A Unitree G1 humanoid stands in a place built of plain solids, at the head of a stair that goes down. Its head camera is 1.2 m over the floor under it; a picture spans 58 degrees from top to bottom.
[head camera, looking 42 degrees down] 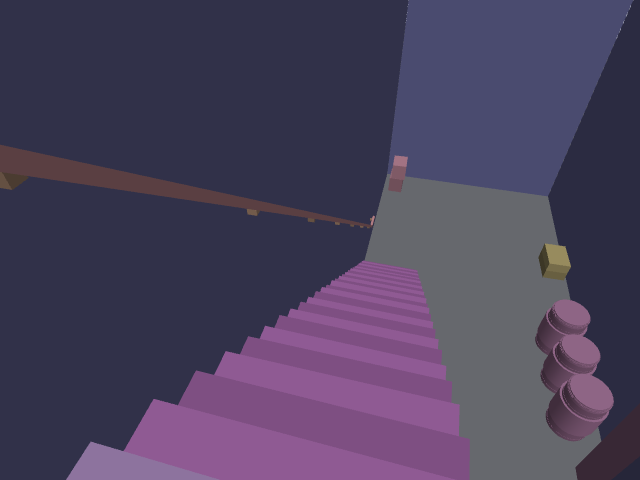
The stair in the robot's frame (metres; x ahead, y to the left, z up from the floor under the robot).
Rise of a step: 0.19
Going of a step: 0.23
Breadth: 1.09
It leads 15 degrees to the right of straight ahead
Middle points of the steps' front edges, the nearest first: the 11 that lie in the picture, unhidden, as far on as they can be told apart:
0.60 0.04 -0.19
0.82 -0.02 -0.38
1.05 -0.08 -0.58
1.27 -0.13 -0.77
1.48 -0.19 -0.97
1.71 -0.25 -1.16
1.93 -0.31 -1.35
2.16 -0.37 -1.54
2.37 -0.42 -1.74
2.61 -0.48 -1.93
2.84 -0.54 -2.12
